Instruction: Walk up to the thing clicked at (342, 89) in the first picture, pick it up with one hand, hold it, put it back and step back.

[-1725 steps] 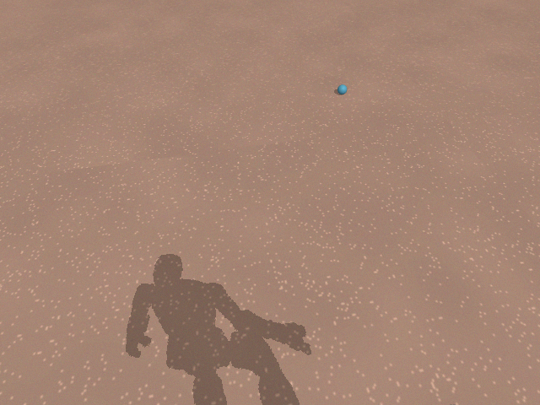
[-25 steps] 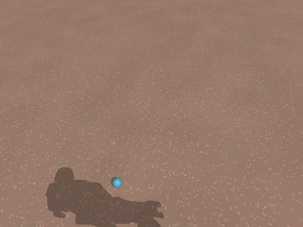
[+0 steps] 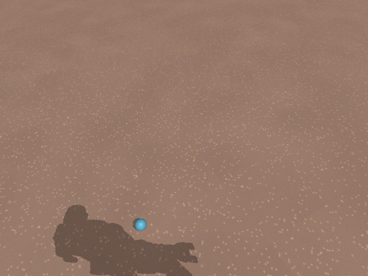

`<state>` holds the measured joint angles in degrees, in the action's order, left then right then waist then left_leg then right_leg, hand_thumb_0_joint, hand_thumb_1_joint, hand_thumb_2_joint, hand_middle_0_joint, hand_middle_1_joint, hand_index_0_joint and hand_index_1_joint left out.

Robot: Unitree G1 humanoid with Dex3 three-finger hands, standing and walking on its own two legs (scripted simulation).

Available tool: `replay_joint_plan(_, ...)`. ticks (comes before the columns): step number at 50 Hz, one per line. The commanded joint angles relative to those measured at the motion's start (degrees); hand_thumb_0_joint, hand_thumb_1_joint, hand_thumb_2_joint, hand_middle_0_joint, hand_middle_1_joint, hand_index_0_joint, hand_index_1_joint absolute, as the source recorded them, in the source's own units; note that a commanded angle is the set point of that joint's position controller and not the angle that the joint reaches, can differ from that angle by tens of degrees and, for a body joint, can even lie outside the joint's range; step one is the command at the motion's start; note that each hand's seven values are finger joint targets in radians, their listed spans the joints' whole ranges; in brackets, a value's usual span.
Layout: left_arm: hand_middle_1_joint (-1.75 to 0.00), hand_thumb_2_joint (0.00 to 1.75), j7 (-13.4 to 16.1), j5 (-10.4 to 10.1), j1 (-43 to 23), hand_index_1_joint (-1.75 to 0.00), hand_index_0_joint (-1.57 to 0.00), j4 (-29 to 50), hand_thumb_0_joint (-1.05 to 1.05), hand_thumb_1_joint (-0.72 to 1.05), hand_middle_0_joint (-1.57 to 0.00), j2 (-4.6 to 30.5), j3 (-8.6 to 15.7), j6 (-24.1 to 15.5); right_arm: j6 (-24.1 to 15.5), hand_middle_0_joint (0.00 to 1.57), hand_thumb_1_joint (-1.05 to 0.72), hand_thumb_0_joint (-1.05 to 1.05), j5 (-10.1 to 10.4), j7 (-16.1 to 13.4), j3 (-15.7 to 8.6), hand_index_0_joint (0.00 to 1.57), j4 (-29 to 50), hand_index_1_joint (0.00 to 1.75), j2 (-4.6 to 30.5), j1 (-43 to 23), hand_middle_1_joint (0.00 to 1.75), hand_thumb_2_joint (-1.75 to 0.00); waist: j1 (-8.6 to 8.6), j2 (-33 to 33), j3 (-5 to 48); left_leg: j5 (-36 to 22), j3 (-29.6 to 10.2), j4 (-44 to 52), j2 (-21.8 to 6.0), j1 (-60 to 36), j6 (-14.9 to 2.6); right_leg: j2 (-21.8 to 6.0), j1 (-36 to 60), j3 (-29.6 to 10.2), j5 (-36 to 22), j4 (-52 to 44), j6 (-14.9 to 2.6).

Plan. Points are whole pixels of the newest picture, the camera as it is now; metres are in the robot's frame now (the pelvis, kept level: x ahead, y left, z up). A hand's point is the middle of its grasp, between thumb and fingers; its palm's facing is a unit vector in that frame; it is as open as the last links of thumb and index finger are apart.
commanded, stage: stand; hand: left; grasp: from above
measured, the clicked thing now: (140, 224) +0.46 +0.28 -0.75
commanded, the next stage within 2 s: step back in 0.56 s
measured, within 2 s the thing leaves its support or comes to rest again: neither
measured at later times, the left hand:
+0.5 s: hand out of the picture +0.08 +0.25 -0.16, palm faces -0.01 -0.94 -0.34, open 7.4 cm
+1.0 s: hand out of the picture +0.08 +0.30 -0.19, palm faces -0.06 -0.92 -0.39, open 7.4 cm
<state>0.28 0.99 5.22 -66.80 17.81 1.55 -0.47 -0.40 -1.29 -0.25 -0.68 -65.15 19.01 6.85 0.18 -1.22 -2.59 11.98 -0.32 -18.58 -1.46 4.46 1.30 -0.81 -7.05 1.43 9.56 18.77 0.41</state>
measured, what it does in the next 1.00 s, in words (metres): steps on the spot: left foot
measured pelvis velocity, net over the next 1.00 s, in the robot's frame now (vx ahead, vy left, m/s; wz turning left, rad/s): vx -0.09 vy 0.04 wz -0.02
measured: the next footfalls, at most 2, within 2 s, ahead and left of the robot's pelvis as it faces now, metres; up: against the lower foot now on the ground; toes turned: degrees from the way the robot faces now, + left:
left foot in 0.94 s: -0.06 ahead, +0.14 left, +0.00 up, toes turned -3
right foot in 1.38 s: -0.16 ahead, -0.08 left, +0.00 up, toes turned -3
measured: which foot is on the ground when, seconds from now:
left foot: down 0.00-0.76, up 0.78-0.92, down 0.94-1.00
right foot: down 0.00-0.94, up 0.96-1.00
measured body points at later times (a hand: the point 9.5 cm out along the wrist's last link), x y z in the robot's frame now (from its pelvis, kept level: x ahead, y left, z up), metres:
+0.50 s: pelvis +0.00 +0.00 +0.00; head +0.01 +0.00 +0.45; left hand +0.08 +0.30 -0.13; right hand +0.07 -0.29 -0.14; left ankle -0.02 +0.13 -0.75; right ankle +0.01 -0.12 -0.75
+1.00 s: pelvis -0.09 +0.04 -0.03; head -0.02 +0.07 +0.41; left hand +0.08 +0.35 -0.16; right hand -0.03 -0.29 -0.14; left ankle -0.10 +0.14 -0.75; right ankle -0.01 -0.11 -0.73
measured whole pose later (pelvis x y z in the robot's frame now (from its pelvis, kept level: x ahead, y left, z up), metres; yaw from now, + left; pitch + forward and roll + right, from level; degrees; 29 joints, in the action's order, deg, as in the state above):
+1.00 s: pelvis -0.09 +0.04 -0.03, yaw -1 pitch -1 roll +0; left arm 1.7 1.3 1.0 -50.2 24.2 2.7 3.6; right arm 2.3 -2.2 1.2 -4.1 -54.2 21.8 9.0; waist -1.2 4.1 -10.2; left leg 24.2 -0.5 -40.7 2.9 15.6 -2.1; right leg 1.0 -28.6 -7.8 25.9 49.1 -0.1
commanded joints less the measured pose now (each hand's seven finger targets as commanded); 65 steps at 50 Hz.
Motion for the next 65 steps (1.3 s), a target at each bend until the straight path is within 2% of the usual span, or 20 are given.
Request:
replay_joint_plan(1, -0.3, 0.9, 0.9, -0.3, -2.8, -0.3, -0.2, 3.8, 0.0, 0.9, -0.2, 12.6, 2.3, -1.2, -1.4, 0.2, -0.9, 0.0, 0.1, -0.9, -1.9, 0.2, 3.3, 0.3, 11.1, -2.2, 0.3, -0.9, -0.12, 1.3, 4.6, -10.1, -3.9, 3.0, -5.9, 1.2, -2.04, -6.7, 3.1, -5.5, -10.6, -2.0, -1.48)
replay_joint_plan(27, -0.3, 0.9, 0.6, -0.4, -1.7, -0.3, -0.2, 4.2, 0.0, 0.9, -0.2, 12.8, 1.6, -1.2, -1.3, 0.2, -0.9, 0.0, 0.3, -0.6, -1.9, 0.2, 3.4, 0.3, 11.9, -1.9, 0.3, -0.9, -0.1, 1.3, 3.2, -7.0, -3.5, 3.9, -5.9, 1.5, -2.11, -6.5, 1.9, -5.9, -8.5, -2.6, -1.47)
replay_joint_plan(28, -0.3, 0.9, 0.7, -1.6, -1.9, -0.3, -0.2, 6.7, 0.0, 0.9, -0.2, 17.5, 3.1, -0.6, -0.1, 0.2, -0.9, 0.0, 1.3, -0.3, -3.6, 0.2, 4.9, 0.3, 16.3, -3.9, 0.3, -0.9, -0.54, 1.5, -2.4, -14.9, -4.5, -2.1, -5.1, 5.2, -2.95, -6.1, -3.7, -6.8, -19.4, 2.7, -1.51)
replay_joint_plan(31, -0.3, 0.9, 1.1, -1.8, -1.1, -0.3, -0.2, 9.8, 0.0, 0.9, -0.2, 16.3, 3.2, -0.1, 0.7, 0.2, -0.9, 0.0, 1.9, -0.1, -4.0, 0.2, 6.8, 0.3, 15.4, -1.3, 0.3, -0.9, -1.48, 0.8, 5.0, -21.8, -4.0, -5.6, -6.1, 4.8, -4.79, -5.2, -1.2, -5.3, -21.0, 8.9, -3.13)
replay_joint_plan(34, -0.3, 0.9, 1.0, -1.2, -1.3, -0.3, -0.2, 12.7, 0.0, 0.9, -0.2, 16.4, 3.1, 0.4, 1.6, 0.2, -0.9, 0.0, 2.0, 0.1, -4.8, 0.2, 9.3, 0.3, 15.4, -1.9, 0.3, -0.9, -1.59, 1.7, 8.0, -18.1, -3.2, -11.1, -4.8, 5.4, -5.98, -6.1, -3.3, -6.8, -19.5, 10.9, -4.92)
replay_joint_plan(37, -0.3, 0.9, 1.1, -0.8, 0.2, -0.3, -0.2, 14.4, 0.0, 0.9, -0.2, 19.5, 4.1, 0.9, 2.6, 0.2, -0.9, 0.0, 1.8, 0.2, -4.9, 0.2, 11.4, 0.3, 14.1, -2.1, 0.3, -0.9, -0.24, 7.5, 7.6, -4.9, -0.8, -22.9, 1.0, 9.4, -4.41, -13.0, -6.6, -14.5, -19.3, 6.9, -11.17)
replay_joint_plan(38, -0.3, 0.9, 1.3, -0.5, -0.8, -0.3, -0.2, 15.3, 0.0, 0.9, -0.2, 21.0, 4.5, 1.0, 3.1, 0.2, -0.9, 0.0, 1.7, 0.5, -4.9, 0.2, 11.6, 0.3, 13.3, -1.3, 0.3, -0.9, -0.12, 12.3, 6.9, 8.0, 0.7, -30.9, 4.9, 10.1, -3.35, -17.7, -9.1, -18.9, -18.7, 2.7, -14.49)
replay_joint_plan(39, -0.3, 0.9, 1.4, 0.5, -1.9, -0.3, -0.2, 16.9, 0.0, 0.9, -0.2, 21.9, 4.7, 0.9, 3.7, 0.2, -0.9, 0.0, 1.4, 0.8, -5.2, 0.2, 12.2, 0.3, 13.3, 0.2, 0.3, -0.9, -0.32, 15.1, 6.8, 19.9, -1.1, -38.6, 5.3, 11.5, -3.25, -21.2, -10.9, -22.3, -18.5, 1.6, -17.59)
replay_joint_plan(40, -0.3, 0.9, 1.5, 0.9, -3.4, -0.3, -0.2, 17.8, 0.0, 0.9, -0.2, 21.8, 4.9, 0.9, 3.9, 0.2, -0.9, 0.0, 1.4, 1.0, -5.3, 0.2, 12.3, 0.3, 13.1, 2.2, 0.3, -0.9, -1.23, 13.7, 6.5, 21.4, -4.5, -42.0, 4.5, 10.5, -3.52, -20.8, -13.8, -20.2, -16.8, 2.6, -17.71)
replay_joint_plan(42, -0.3, 0.9, 1.8, 1.5, -8.0, -0.3, -0.2, 20.3, 0.0, 0.9, -0.2, 20.4, 4.6, 1.2, 3.4, 0.2, -0.9, 0.0, 2.0, 1.2, -5.6, 0.2, 12.1, 0.3, 13.4, 6.7, 0.3, -0.9, -3.48, 14.2, 7.0, 19.2, -4.8, -37.4, 2.6, 10.0, -3.99, -17.4, -13.4, -15.8, -17.6, 6.5, -14.24)
replay_joint_plan(43, -0.3, 0.9, 1.9, 1.6, -7.2, -0.3, -0.2, 20.7, 0.0, 0.9, -0.2, 19.5, 4.4, 1.4, 3.1, 0.2, -0.9, 0.0, 1.9, 1.1, -5.7, 0.2, 12.3, 0.3, 13.7, 7.3, 0.3, -0.9, -2.79, 13.3, 7.8, 16.5, -3.0, -30.9, 2.5, 10.6, -3.48, -15.4, -10.5, -14.2, -17.2, 9.0, -12.29)
replay_joint_plan(45, -0.3, 0.9, 1.6, 0.7, -6.3, -0.3, -0.2, 21.2, 0.0, 0.9, -0.2, 18.7, 3.9, 2.5, 2.4, 0.2, -0.9, 0.0, 0.3, 0.8, -6.0, 0.2, 11.7, 0.3, 13.1, 8.7, 0.3, -0.9, -3.36, 9.3, 6.6, 5.3, 0.9, -13.2, 3.5, 7.3, -2.5, -10.6, -10.8, -10.9, -10.6, 15.1, -8.57)
replay_joint_plan(46, -0.3, 0.9, 1.4, 0.1, -4.8, -0.3, -0.2, 21.7, 0.0, 0.9, -0.2, 16.9, 3.5, 3.1, 2.0, 0.2, -0.9, 0.0, -0.8, 0.5, -6.4, 0.2, 12.4, 0.3, 14.2, 8.1, 0.3, -0.9, -2.9, 2.3, 4.3, -1.4, -6.1, -4.3, -0.7, 7.5, -3.09, -6.5, -12.9, -9.3, -3.7, 21.7, -6.05)
replay_joint_plan(47, -0.3, 0.9, 1.6, -0.7, -3.1, -0.3, -0.2, 22.5, 0.0, 0.9, -0.2, 13.5, 3.1, 3.2, 1.5, 0.2, -0.9, 0.0, -2.4, 0.4, -7.6, 0.2, 13.7, 0.3, 20.3, 6.4, 0.3, -0.9, -1.41, -12.8, 2.7, -17.0, -24.7, -0.6, -13.0, 4.7, -6.43, 4.3, -22.9, -6.6, 16.0, 32.1, -2.49)
replay_joint_plan(48, -0.3, 0.9, 2.3, -0.2, -2.8, -0.3, -0.2, 21.9, 0.0, 0.9, -0.2, 14.8, 3.3, 3.6, 1.2, 0.2, -0.9, 0.0, -1.7, 0.2, -7.9, 0.2, 15.0, 0.3, 22.7, 3.8, 0.3, -0.9, -1.23, -8.3, 1.8, -31.9, -23.0, -3.5, -16.7, 7.4, -10.06, 7.3, -23.2, -11.0, 26.8, 40.6, -1.65)
replay_joint_plan(49, -0.3, 0.9, 3.0, 0.2, -3.7, -0.3, -0.2, 21.7, 0.0, 0.9, -0.2, 15.0, 3.6, 3.7, 1.0, 0.2, -0.9, 0.0, -1.2, 0.0, -8.1, 0.2, 15.8, 0.3, 24.2, 4.1, 0.3, -0.9, -3.53, -11.0, 3.3, -34.7, -27.5, -2.3, -19.2, 8.1, -11.1, 9.2, -23.5, -15.4, 29.0, 46.0, -1.42)
replay_joint_plan(52, -0.3, 0.9, 2.7, -0.8, 0.4, -0.3, -0.2, 19.7, 0.0, 0.9, -0.2, 15.6, 4.0, 3.4, 0.5, 0.2, -0.9, 0.0, -0.9, -1.5, -6.4, 0.2, 16.9, 0.3, 17.5, -2.4, 0.3, -0.9, 1.22, -7.2, 1.8, -30.5, -13.9, -6.8, -10.7, 4.6, -8.46, 8.2, -26.2, -16.2, 17.7, 51.5, -1.54)
replay_joint_plan(59, -0.3, 0.9, 1.5, 0.4, -1.1, -0.3, -0.2, 23.3, 0.0, 0.9, -0.2, 14.8, 5.3, 2.6, 0.2, 0.2, -0.9, 0.0, 0.0, -2.4, -6.6, 0.2, 17.8, 0.3, 16.7, 5.7, 0.3, -0.9, -3.04, -4.5, 4.0, -35.2, -14.5, -10.2, -14.3, -6.6, -15.02, 5.9, -24.3, -10.9, 21.1, 42.5, 0.97)
replay_joint_plan(63, -0.3, 0.9, 1.0, 0.3, 1.5, -0.3, -0.2, 23.6, 0.0, 0.9, -0.2, 14.1, 5.6, 2.6, 0.2, 0.2, -0.9, 0.0, 0.0, -2.3, -6.9, 0.2, 18.9, 0.3, 17.9, 5.8, 0.3, -0.9, -2.79, -5.9, 5.6, -31.7, -14.6, -10.7, -14.9, -4.6, -15.32, 4.2, -19.5, -8.0, 21.1, 34.4, 0.25)
replay_joint_plan(65, -0.3, 0.9, 0.7, 0.3, 3.8, -0.3, -0.2, 23.1, 0.0, 0.9, -0.2, 13.8, 5.8, 2.4, 0.5, 0.2, -0.9, 0.0, 0.1, -2.1, -6.7, 0.2, 19.7, 0.3, 17.9, 3.8, 0.3, -0.9, -1.77, -6.4, 6.9, -25.7, -13.7, -11.2, -14.2, -2.2, -13.99, 2.8, -15.5, -5.7, 18.9, 27.0, -0.4)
